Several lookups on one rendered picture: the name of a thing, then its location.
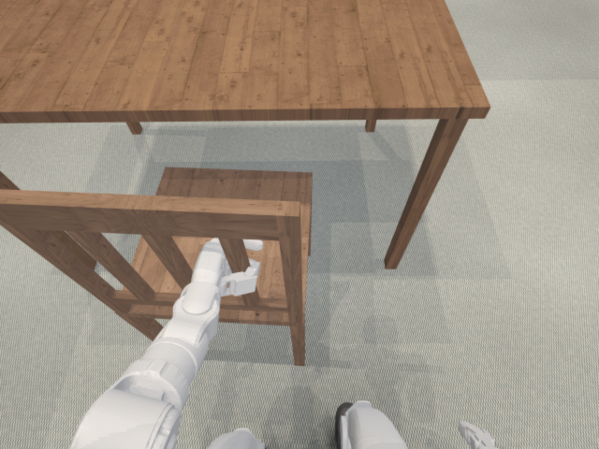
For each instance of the robot left forearm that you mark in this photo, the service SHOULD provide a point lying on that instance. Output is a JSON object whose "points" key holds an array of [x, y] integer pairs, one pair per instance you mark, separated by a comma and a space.
{"points": [[172, 361]]}

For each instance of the robot left hand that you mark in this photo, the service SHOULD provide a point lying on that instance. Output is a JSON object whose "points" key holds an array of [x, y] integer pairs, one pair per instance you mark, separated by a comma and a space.
{"points": [[211, 265]]}

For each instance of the table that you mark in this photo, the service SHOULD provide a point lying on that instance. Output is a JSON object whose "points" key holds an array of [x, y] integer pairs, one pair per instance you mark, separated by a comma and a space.
{"points": [[131, 61]]}

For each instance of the right robot thigh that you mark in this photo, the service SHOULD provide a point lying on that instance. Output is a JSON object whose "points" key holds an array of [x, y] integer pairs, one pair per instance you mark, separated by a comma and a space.
{"points": [[368, 428]]}

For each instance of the chair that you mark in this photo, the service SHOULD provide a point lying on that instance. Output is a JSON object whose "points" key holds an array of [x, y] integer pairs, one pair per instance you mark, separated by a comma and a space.
{"points": [[191, 206]]}

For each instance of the robot left upper arm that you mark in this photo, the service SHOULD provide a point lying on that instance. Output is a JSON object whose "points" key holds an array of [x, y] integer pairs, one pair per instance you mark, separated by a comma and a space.
{"points": [[123, 420]]}

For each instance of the robot left shin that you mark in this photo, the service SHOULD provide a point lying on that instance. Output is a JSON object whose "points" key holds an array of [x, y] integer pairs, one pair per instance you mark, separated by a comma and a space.
{"points": [[243, 429]]}

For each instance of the robot right hand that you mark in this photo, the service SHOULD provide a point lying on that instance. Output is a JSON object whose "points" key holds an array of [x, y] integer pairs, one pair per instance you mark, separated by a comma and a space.
{"points": [[475, 437]]}

